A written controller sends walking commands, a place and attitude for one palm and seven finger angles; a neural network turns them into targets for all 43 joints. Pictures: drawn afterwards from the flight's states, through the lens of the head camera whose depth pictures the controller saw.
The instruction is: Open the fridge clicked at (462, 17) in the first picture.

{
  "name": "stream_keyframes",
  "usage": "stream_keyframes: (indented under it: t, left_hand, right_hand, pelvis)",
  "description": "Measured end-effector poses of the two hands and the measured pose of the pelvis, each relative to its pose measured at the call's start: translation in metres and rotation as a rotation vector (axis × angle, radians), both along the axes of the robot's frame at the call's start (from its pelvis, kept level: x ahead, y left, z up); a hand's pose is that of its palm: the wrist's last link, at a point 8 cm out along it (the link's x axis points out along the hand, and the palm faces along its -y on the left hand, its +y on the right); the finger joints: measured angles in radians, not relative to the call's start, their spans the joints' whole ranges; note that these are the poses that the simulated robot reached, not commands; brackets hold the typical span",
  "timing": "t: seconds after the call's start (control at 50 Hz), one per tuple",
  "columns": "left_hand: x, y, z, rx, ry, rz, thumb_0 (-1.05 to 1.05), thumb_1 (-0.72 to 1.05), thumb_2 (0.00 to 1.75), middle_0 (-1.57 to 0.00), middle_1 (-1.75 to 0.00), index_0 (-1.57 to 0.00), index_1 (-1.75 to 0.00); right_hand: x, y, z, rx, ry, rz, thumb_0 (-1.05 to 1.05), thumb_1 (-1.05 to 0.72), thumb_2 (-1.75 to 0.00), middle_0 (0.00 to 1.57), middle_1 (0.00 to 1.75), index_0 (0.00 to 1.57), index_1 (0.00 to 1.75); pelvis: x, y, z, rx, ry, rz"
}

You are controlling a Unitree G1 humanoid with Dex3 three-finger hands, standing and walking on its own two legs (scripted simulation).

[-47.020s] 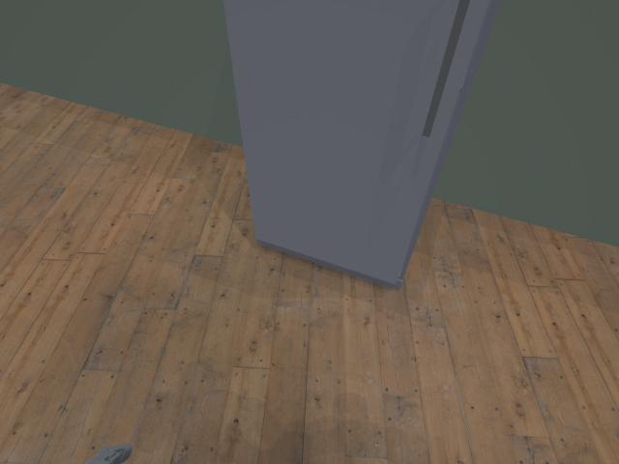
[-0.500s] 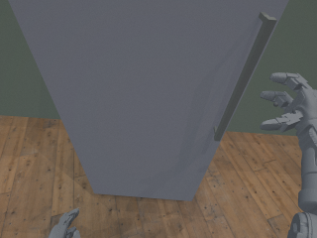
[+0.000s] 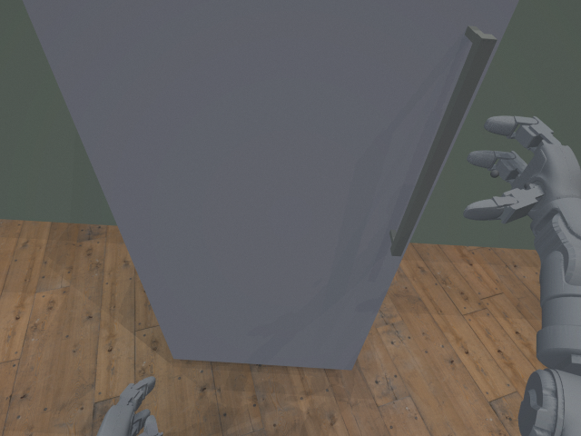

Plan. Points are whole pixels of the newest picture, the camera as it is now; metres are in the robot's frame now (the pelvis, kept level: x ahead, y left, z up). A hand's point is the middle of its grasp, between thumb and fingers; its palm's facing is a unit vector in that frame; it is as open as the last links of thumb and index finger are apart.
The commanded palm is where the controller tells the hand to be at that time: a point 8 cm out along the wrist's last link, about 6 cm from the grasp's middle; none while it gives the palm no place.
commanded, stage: move the hooked fingers beside the handle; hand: right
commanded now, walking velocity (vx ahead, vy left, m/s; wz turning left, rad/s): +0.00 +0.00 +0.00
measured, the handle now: (426, 164) +0.48 -0.16 +0.17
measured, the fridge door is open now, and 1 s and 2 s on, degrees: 1 1 1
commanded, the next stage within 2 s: none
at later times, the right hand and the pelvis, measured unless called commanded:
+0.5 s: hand (490, 182) +0.41 -0.22 +0.20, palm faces +0.03 +1.00 -0.03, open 14.0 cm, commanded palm +0.38 -0.27 +0.20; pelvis +0.00 +0.01 +0.00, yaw +0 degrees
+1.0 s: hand (505, 179) +0.40 -0.23 +0.21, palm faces +0.02 +1.00 -0.03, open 14.0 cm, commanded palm +0.38 -0.27 +0.20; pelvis +0.00 +0.00 +0.00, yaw +0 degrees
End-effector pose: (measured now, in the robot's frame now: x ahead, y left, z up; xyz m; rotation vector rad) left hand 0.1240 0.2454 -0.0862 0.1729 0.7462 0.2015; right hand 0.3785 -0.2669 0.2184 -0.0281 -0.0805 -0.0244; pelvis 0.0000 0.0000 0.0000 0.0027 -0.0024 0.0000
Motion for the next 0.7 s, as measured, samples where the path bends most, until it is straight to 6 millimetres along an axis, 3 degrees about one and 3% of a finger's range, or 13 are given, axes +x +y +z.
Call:
stream_keyframes:
  t: [0.14,0.22,0.32,0.42,0.5,0.6,0.7]
  left_hand:
    - [-0.017,0.014,-0.007,0.014,0.053,0.027,0.01,0.91,0.9,-0.2,-0.3,-0.2,-0.3]
    - [-0.021,0.017,-0.007,0.026,0.062,0.028,0.01,0.91,0.9,-0.2,-0.3,-0.2,-0.3]
    - [-0.019,0.017,-0.005,0.024,0.047,0.034,0.01,0.91,0.9,-0.2,-0.3,-0.2,-0.3]
    - [-0.019,0.018,-0.005,0.014,0.041,0.042,0.01,0.91,0.9,-0.2,-0.3,-0.2,-0.3]
    - [-0.021,0.019,-0.007,0.018,0.056,0.043,0.01,0.91,0.9,-0.2,-0.3,-0.2,-0.3]
    - [-0.02,0.017,-0.005,0.025,0.061,0.035,0.01,0.91,0.9,-0.2,-0.3,-0.2,-0.3]
    - [-0.011,0.013,-0.003,0.012,0.035,0.03,0.01,0.91,0.9,-0.2,-0.3,-0.2,-0.3]
  right_hand:
    - [-0.002,-0.002,-0.018,-0.009,0.088,0.005,-0.01,0.5,-0.3,0.3,1.2,0.31,1.2]
    - [-0.004,0.006,-0.014,-0.005,0.029,0.02,-0.01,0.5,-0.3,0.3,1.2,0.3,1.2]
    - [0.003,0.006,-0.005,0.013,0.008,0.011,-0.01,0.5,-0.3,0.31,1.2,0.31,1.2]
    - [0.01,-0.004,-0.014,-0.005,0.098,-0.012,-0.01,0.5,-0.3,0.31,1.2,0.31,1.2]
    - [0.008,-0.007,-0.018,-0.004,0.077,-0.003,-0.01,0.5,-0.3,0.31,1.2,0.31,1.2]
    - [0.005,-0.004,-0.006,0.004,-0.012,0.024,-0.01,0.5,-0.3,0.3,1.2,0.3,1.2]
    - [0.004,-0.005,-0.007,0.006,0.02,0.03,-0.01,0.5,-0.3,0.31,1.2,0.31,1.2]
  pelvis:
    - [-0.003,0.002,0.0,0.0,0.008,-0.002]
    - [-0.003,0.003,0.0,0.0,0.002,-0.004]
    - [-0.004,0.006,0.0,0.0,0.002,0.0]
    - [-0.004,0.006,0.0,0.0,0.018,0.004]
    - [-0.002,0.005,0.0,0.0,0.022,0.005]
    - [0.002,0.004,0.0,0.002,0.015,0.004]
    - [0.004,0.001,0.0,0.002,0.015,0.006]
